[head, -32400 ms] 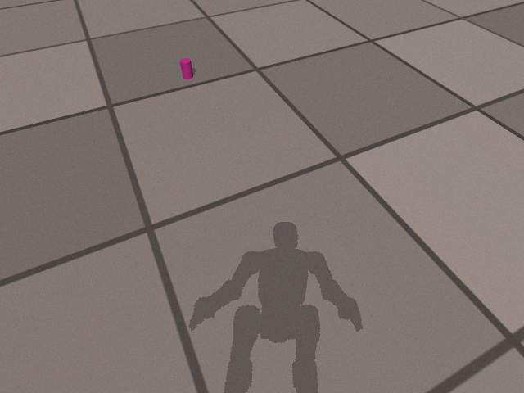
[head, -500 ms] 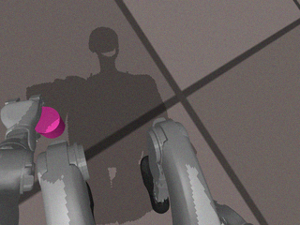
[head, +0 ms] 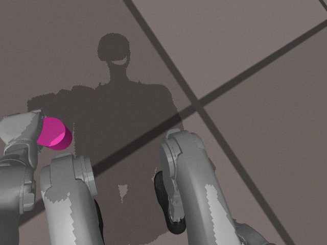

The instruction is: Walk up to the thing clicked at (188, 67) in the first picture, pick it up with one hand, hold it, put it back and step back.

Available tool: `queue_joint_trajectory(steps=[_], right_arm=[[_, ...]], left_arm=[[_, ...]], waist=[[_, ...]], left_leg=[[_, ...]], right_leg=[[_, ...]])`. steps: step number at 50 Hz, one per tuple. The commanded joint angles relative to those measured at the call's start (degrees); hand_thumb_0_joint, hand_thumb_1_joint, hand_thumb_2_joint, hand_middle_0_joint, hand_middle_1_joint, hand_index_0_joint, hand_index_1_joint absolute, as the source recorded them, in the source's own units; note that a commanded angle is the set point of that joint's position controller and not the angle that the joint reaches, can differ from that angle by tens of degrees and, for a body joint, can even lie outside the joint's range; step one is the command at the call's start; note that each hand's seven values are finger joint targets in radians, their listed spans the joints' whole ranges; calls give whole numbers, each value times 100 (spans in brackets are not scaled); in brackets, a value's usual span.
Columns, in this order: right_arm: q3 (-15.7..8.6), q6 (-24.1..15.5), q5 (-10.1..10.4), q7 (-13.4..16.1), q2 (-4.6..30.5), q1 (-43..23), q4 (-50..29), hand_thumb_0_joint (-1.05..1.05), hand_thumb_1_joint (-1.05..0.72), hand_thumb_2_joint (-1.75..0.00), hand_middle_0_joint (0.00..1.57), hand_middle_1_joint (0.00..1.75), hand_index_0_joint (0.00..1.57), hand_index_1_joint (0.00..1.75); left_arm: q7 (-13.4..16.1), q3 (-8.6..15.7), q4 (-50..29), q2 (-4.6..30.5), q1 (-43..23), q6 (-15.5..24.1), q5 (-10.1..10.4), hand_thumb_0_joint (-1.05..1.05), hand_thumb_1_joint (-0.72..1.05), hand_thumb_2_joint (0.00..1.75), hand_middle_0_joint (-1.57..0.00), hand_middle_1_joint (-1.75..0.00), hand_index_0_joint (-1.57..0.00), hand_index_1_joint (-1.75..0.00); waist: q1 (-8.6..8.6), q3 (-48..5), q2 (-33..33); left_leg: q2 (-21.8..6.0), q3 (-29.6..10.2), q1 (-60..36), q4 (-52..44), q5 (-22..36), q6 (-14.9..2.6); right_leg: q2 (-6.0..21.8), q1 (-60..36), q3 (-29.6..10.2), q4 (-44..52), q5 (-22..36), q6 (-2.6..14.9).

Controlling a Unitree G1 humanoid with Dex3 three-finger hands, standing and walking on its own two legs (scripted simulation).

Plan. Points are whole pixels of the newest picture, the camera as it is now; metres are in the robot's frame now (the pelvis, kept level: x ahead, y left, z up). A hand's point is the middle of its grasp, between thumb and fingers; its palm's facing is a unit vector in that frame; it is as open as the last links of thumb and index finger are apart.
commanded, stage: close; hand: left
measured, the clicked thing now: (54, 135) +0.40 +0.21 -0.25
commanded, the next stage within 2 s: settle in 0.46 s
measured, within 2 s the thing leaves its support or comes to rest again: neither
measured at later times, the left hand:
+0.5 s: hand (31, 138) +0.39 +0.25 -0.21, palm faces -0.43 -0.12 -0.89, open 6.6 cm
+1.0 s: hand (20, 133) +0.40 +0.26 -0.16, palm faces -0.35 -0.08 -0.93, open 5.6 cm
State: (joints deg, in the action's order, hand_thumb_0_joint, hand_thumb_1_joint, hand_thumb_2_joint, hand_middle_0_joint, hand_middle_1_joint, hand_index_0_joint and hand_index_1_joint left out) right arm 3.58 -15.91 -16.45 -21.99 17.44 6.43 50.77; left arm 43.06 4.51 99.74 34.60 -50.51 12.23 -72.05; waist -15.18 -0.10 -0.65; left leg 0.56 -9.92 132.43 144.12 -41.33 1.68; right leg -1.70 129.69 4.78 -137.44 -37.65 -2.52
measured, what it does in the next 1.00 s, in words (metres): stands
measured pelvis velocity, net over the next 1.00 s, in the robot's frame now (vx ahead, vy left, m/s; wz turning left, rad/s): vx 0.01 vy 0.00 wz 0.02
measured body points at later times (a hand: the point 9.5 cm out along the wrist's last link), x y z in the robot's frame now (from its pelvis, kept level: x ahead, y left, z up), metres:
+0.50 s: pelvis +0.00 +0.00 +0.00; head +0.23 +0.07 +0.38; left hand +0.41 +0.26 -0.16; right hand +0.05 -0.26 -0.10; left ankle +0.07 +0.13 -0.27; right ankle +0.11 -0.12 -0.27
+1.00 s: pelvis +0.01 +0.00 +0.02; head +0.21 +0.05 +0.41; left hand +0.41 +0.26 -0.11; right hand +0.07 -0.27 -0.10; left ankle +0.07 +0.13 -0.27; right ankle +0.11 -0.12 -0.27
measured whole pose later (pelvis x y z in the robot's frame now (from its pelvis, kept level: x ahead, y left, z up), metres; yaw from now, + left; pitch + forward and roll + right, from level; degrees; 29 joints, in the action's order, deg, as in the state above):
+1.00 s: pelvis +0.01 +0.00 +0.02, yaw +1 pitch +33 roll -7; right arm -1.6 -10.6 -12.3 -20.1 16.7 7.6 50.3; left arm 39.9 5.7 86.9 29.7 -44.3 8.6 -71.5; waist -12.0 -7.1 2.4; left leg 0.3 -7.8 131.9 140.8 -42.2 1.2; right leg -1.4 129.6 3.1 -135.3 -39.1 -2.3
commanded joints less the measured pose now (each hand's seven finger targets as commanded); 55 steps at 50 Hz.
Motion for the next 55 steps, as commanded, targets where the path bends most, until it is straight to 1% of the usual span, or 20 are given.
queue_joint_trajectory(steps=[1, 9, 10, 11, 12, 15, 18, 24, 25, 28, 32, 40, 41, 43, 46, 47, 49, 51, 52, 55], right_arm=[[-385, -8, 43, 58, 1502, 1008, -23, 0, -91, -90, 20, 30, 20, 30], [-391, -27, 12, 48, 1503, 851, -104, 0, -91, -90, 20, 30, 20, 30], [-422, 12, 47, 73, 1540, 896, -61, 0, -91, -90, 20, 30, 20, 30], [-382, 5, 42, 54, 1485, 907, -109, 0, -91, -90, 20, 30, 20, 30], [-405, 10, 37, 58, 1543, 927, -80, 0, -91, -90, 20, 30, 20, 30], [-400, 3, 35, 45, 1493, 845, -79, 0, -91, -90, 20, 30, 20, 30], [-388, 35, 18, 43, 1505, 950, -71, 0, -91, -90, 20, 30, 20, 30], [-313, 16, -7, 36, 1485, 990, -131, 0, -91, -90, 20, 30, 20, 30], [-359, 56, 2, 55, 1538, 1038, -60, 0, -91, -90, 20, 30, 20, 30], [-335, 29, -44, 39, 1493, 985, -114, 0, -91, -90, 20, 30, 20, 30], [-414, 102, 20, 87, 1511, 960, -101, 0, -92, -91, 20, 30, 20, 30], [-589, 226, 176, 93, 1416, 898, -117, 0, -92, -91, 20, 30, 20, 30], [-649, 268, 200, 104, 1470, 980, -107, 0, -92, -91, 20, 30, 20, 30], [-805, 325, 273, 132, 1513, 981, -146, 0, -92, -91, 20, 30, 20, 30], [-950, 458, 464, 221, 1481, 1008, -159, 0, -92, -91, 20, 30, 20, 30], [-961, 478, 493, 212, 1449, 1007, -192, 0, -92, -91, 20, 30, 20, 30], [-1036, 559, 577, 289, 1441, 1097, -187, 0, -92, -91, 20, 30, 20, 30], [-1094, 658, 660, 383, 1414, 1191, -218, 0, -92, -91, 20, 30, 20, 30], [-1100, 687, 705, 411, 1350, 1096, -316, 0, -92, -91, 20, 30, 20, 30], [-1121, 760, 796, 583, 1367, 1172, -355, 0, -93, -91, 20, 30, 20, 30]], left_arm=[[237, 67, -428, 707, -1224, 66, -29, 0, 37, 65, -74, -72, -77, -69], [219, -99, -547, 627, -1449, 8, -113, 0, 46, 64, -82, -68, -84, -66], [244, 51, -590, 720, -1284, -10, -97, 0, 46, 64, -83, -67, -85, -65], [223, -38, -463, 625, -1447, -22, -78, 0, 47, 62, -83, -68, -86, -65], [235, 88, -584, 711, -1252, -25, -71, 0, 47, 60, -82, -67, -85, -64], [225, -69, -530, 557, -1254, -56, -64, 0, 44, 59, -81, -64, -83, -62], [213, 152, -588, 766, -1175, -48, -24, 0, 46, 54, -82, -64, -85, -61], [125, 117, -443, 822, -1187, -1, -44, 0, 49, 53, -85, -61, -88, -58], [150, 305, -577, 977, -1075, 16, -24, 0, 51, 53, -86, -62, -89, -58], [138, 130, -500, 768, -1097, 62, -26, 0, 53, 52, -87, -62, -91, -58], [151, 247, -865, 991, -1137, 103, -40, 0, 50, 47, -86, -64, -91, -59], [182, 215, -1359, 770, -964, -41, 12, 0, 57, 46, -91, -65, -97, -59], [189, 422, -1664, 998, -998, -76, -39, 0, 56, 46, -91, -63, -96, -58], [106, 242, -1794, 740, -995, -181, 15, 0, 56, 43, -90, -62, -96, -56], [-18, 266, -2025, 669, -844, -346, 111, 0, 52, 41, -89, -60, -95, -54], [-103, 71, -1900, 454, -881, -406, 95, 0, 51, 40, -89, -58, -94, -53], [-234, 274, -2129, 682, -738, -515, 126, 0, 49, 40, -89, -56, -93, -52], [-432, 172, -2258, 575, -891, -591, 267, 0, 51, 41, -92, -54, -95, -51], [-565, -156, -2390, 191, -995, -603, 356, 0, 51, 41, -93, -54, -96, -51], [-906, -87, -2354, 415, -724, -681, 487, 0, 48, 39, -92, -52, -94, -50]], waist=[[-180, -3305, 1238], [-261, -3092, 1424], [-125, -3276, 1583], [-267, -3124, 1482], [-126, -3319, 1579], [-193, -3288, 1614], [-115, -3476, 1558], [-236, -3260, 1254], [-76, -3507, 1452], [-206, -3370, 1355], [-51, -3655, 1534], [38, -3808, 1749], [155, -4056, 1861], [119, -4095, 1862], [297, -4315, 1830], [222, -4085, 1750], [379, -4234, 1649], [326, -4252, 1394], [298, -4251, 1190], [360, -4009, 736]], left_leg=[[92, 654, -2147, -1552, 629, -301], [51, 524, -2322, -1673, 415, -266], [67, 549, -2416, -1742, 548, -259], [64, 556, -2312, -1663, 515, -261], [60, 546, -2484, -1729, 694, -245], [52, 571, -2420, -1656, 703, -245], [77, 668, -2372, -1572, 930, -270], [86, 673, -2181, -1405, 877, -315], [80, 668, -2319, -1501, 972, -292], [87, 635, -2268, -1468, 795, -294], [77, 682, -2336, -1448, 889, -289], [74, 717, -2538, -1670, 828, -238], [78, 747, -2694, -1760, 995, -239], [71, 761, -2797, -1829, 957, -222], [73, 811, -2823, -1984, 971, -238], [80, 829, -2704, -1992, 983, -238], [84, 823, -2717, -2145, 950, -263], [86, 849, -2655, -2212, 894, -306], [92, 860, -2602, -2254, 774, -340], [128, 903, -2293, -2351, 630, -405]], right_leg=[[-220, -1868, 653, 1509, 710, 425], [-169, -1428, 764, 1343, 619, 406], [-198, -1558, 736, 1375, 684, 426], [-177, -1563, 738, 1339, 719, 416], [-178, -1598, 753, 1334, 844, 405], [-191, -1592, 744, 1303, 902, 417], [-212, -1895, 689, 1365, 1081, 407], [-186, -1924, 682, 1363, 1039, 380], [-220, -2057, 668, 1356, 1079, 400], [-197, -1950, 718, 1329, 928, 383], [-207, -2031, 632, 1342, 984, 420], [-183, -1849, 610, 1389, 972, 464], [-157, -1939, 601, 1428, 1124, 459], [-143, -1839, 577, 1441, 1101, 485], [-136, -1858, 472, 1597, 1103, 499], [-113, -1734, 478, 1562, 1116, 495], [-108, -1791, 430, 1679, 1047, 498], [-101, -2025, 356, 1879, 1021, 485], [-128, -2112, 321, 2033, 887, 480], [-122, -2442, 211, 2279, 649, 441]])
